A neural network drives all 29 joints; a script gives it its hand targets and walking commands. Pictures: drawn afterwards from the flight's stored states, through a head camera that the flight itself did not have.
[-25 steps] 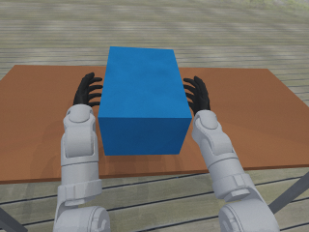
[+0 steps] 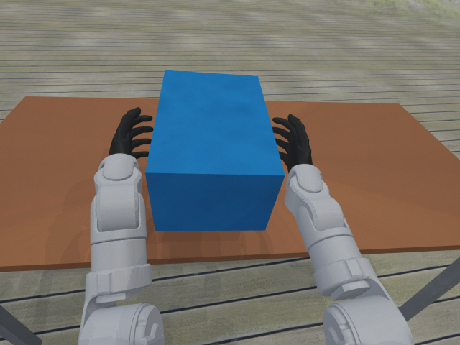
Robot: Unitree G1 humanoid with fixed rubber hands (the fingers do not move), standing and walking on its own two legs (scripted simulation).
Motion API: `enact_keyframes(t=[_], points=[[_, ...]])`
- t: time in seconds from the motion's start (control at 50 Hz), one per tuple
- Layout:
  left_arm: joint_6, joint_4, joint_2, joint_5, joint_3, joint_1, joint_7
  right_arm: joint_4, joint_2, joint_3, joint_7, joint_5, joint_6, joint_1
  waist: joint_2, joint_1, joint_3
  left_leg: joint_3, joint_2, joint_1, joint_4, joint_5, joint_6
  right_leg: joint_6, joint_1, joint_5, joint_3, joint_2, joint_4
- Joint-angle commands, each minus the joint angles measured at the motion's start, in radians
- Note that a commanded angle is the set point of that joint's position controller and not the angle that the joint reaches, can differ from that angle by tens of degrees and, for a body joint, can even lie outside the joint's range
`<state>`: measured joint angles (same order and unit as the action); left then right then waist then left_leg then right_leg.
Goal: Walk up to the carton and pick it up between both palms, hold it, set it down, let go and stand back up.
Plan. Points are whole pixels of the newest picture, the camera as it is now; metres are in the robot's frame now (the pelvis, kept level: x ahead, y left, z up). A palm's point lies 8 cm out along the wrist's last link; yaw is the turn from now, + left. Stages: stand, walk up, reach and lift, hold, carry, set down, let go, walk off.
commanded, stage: hold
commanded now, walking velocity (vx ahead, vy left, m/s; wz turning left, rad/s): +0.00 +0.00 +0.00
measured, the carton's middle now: (211, 145) +0.44 +0.01 +0.14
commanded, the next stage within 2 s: set down in 0.82 s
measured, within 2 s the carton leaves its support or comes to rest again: neither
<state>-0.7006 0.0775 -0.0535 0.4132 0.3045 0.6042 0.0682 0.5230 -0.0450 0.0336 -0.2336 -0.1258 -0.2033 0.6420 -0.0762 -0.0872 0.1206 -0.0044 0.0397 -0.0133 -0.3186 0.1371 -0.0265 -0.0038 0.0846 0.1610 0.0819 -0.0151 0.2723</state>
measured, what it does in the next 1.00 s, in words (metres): stands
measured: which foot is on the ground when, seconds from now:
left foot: down 0.00-1.00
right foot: down 0.00-1.00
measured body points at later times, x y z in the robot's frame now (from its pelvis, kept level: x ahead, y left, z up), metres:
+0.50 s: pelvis +0.00 +0.00 +0.00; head -0.03 +0.03 +0.45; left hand +0.38 +0.16 +0.18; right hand +0.38 -0.13 +0.17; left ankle +0.04 +0.13 -0.75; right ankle +0.01 -0.12 -0.75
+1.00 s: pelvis +0.00 +0.00 +0.00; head -0.03 +0.03 +0.45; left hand +0.38 +0.16 +0.19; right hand +0.37 -0.13 +0.18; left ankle +0.04 +0.13 -0.75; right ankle +0.01 -0.12 -0.75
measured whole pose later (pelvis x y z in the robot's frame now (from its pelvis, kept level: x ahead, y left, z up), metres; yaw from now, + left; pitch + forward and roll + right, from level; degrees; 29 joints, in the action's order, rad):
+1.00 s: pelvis +0.00 +0.00 +0.00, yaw +0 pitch -11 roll -1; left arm -0.64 0.11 -0.05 0.41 0.31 0.60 0.07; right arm 0.51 -0.05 0.04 -0.24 -0.12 -0.17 0.63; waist -0.07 -0.08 0.10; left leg 0.00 0.04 0.00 -0.33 0.14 -0.02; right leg 0.00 0.08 0.16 0.09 -0.01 0.26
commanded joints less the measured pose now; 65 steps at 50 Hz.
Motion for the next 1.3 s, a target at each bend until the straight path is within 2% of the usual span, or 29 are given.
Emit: enact_keyframes(t=[0.0, 0.14, 0.38, 0.46, 0.6, 0.8, 0.82, 0.88, 0.98, 1.04, 1.1, 1.16, 1.2, 1.28], points=[[0.057, -0.055, -0.496, -0.154, -0.432, 0.536, 0.128, -0.269, -0.433, -0.352, 0.119, -0.046, 0.082, 0.683, 0.093, -0.009, -0.412, 0.070, -0.066, -0.135, 0.013, -0.205, 0.011, -0.030, 0.014, -0.129, 0.052, 0.064, -0.037], [0.060, -0.068, -0.494, -0.157, -0.439, 0.532, 0.130, -0.273, -0.435, -0.364, 0.115, -0.055, 0.085, 0.673, 0.096, -0.015, -0.420, 0.069, -0.069, -0.146, 0.003, -0.237, 0.009, -0.033, 0.029, -0.173, 0.049, 0.063, -0.033], [0.060, -0.075, -0.491, -0.158, -0.441, 0.535, 0.130, -0.264, -0.430, -0.356, 0.116, -0.050, 0.082, 0.662, 0.096, -0.018, -0.398, 0.071, -0.068, -0.135, 0.013, -0.218, 0.008, -0.032, 0.021, -0.148, 0.051, 0.062, -0.035], [0.062, -0.092, -0.497, -0.165, -0.458, 0.531, 0.130, -0.285, -0.434, -0.364, 0.112, -0.053, 0.085, 0.656, 0.103, -0.024, -0.425, 0.067, -0.069, -0.151, 0.002, -0.247, 0.003, -0.033, 0.028, -0.182, 0.051, 0.063, -0.032], [0.055, -0.069, -0.482, -0.154, -0.431, 0.527, 0.135, -0.275, -0.430, -0.360, 0.112, -0.048, 0.080, 0.664, 0.085, -0.012, -0.392, 0.071, -0.069, -0.124, 0.018, -0.202, 0.014, -0.036, 0.030, -0.152, 0.050, 0.059, -0.035], [0.059, -0.070, -0.490, -0.155, -0.441, 0.535, 0.129, -0.271, -0.435, -0.357, 0.115, -0.046, 0.085, 0.664, 0.102, -0.016, -0.399, 0.070, -0.069, -0.136, 0.013, -0.214, 0.010, -0.032, 0.017, -0.153, 0.051, 0.059, -0.036], [0.062, -0.043, -0.485, -0.155, -0.438, 0.532, 0.141, -0.317, -0.457, -0.375, 0.114, -0.050, 0.097, 0.692, 0.090, 0.006, -0.425, 0.080, -0.074, -0.110, 0.000, -0.211, 0.018, -0.043, 0.045, -0.195, 0.039, 0.047, -0.034], [0.091, -0.037, -0.496, -0.164, -0.448, 0.536, 0.152, -0.330, -0.470, -0.388, 0.109, -0.046, 0.115, 0.704, 0.090, 0.005, -0.467, 0.078, -0.077, -0.093, -0.002, -0.216, 0.018, -0.048, 0.082, -0.263, 0.037, 0.045, -0.018], [0.169, 0.059, -0.483, -0.142, -0.402, 0.537, 0.170, -0.280, -0.462, -0.300, 0.126, 0.050, 0.196, 0.690, 0.081, 0.016, -0.410, 0.093, -0.073, -0.054, 0.039, -0.082, 0.029, -0.045, 0.045, -0.145, 0.052, 0.031, -0.036], [0.233, 0.160, -0.463, -0.116, -0.345, 0.531, 0.191, -0.185, -0.452, -0.205, 0.146, 0.145, 0.257, 0.630, 0.080, 0.021, -0.319, 0.110, -0.067, -0.002, 0.091, 0.063, 0.042, -0.037, 0.021, -0.007, 0.060, 0.017, -0.059], [0.285, 0.229, -0.442, -0.087, -0.291, 0.520, 0.204, -0.074, -0.433, -0.129, 0.161, 0.210, 0.299, 0.551, 0.080, 0.029, -0.249, 0.125, -0.058, 0.014, 0.122, 0.125, 0.044, -0.031, 0.008, 0.083, 0.069, 0.014, -0.074], [0.341, 0.241, -0.449, -0.078, -0.283, 0.533, 0.200, 0.018, -0.425, -0.094, 0.165, 0.244, 0.339, 0.491, 0.085, 0.024, -0.226, 0.129, -0.051, -0.016, 0.125, 0.078, 0.030, -0.031, 0.004, 0.075, 0.080, 0.020, -0.076], [0.387, 0.211, -0.475, -0.089, -0.315, 0.557, 0.185, 0.049, -0.431, -0.101, 0.167, 0.247, 0.376, 0.476, 0.105, 0.021, -0.270, 0.125, -0.045, -0.080, 0.097, -0.060, 0.006, -0.027, 0.002, 0.003, 0.089, 0.032, -0.068], [0.489, 0.123, -0.545, -0.139, -0.446, 0.636, 0.132, 0.010, -0.476, -0.185, 0.163, 0.222, 0.460, 0.516, 0.142, 0.014, -0.493, 0.104, -0.042, -0.235, -0.006, -0.427, -0.047, -0.023, 0.025, -0.234, 0.093, 0.058, -0.044]])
